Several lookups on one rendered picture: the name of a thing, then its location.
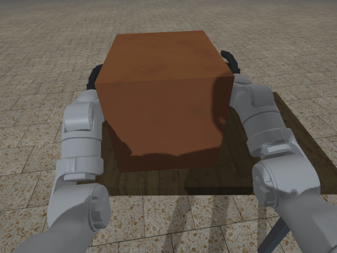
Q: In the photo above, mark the right robot forearm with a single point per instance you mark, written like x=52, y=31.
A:
x=267, y=134

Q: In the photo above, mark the table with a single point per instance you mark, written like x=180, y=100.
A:
x=232, y=176

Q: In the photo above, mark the left robot forearm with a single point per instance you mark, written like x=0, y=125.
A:
x=81, y=142

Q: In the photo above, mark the robot right upper arm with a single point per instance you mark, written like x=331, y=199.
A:
x=289, y=185

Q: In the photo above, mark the right robot hand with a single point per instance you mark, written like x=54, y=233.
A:
x=232, y=63

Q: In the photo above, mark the robot left upper arm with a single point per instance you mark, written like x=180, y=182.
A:
x=76, y=213

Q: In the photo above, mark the carton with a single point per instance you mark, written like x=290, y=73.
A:
x=165, y=98

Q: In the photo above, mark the left robot hand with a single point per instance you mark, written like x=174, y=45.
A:
x=92, y=77

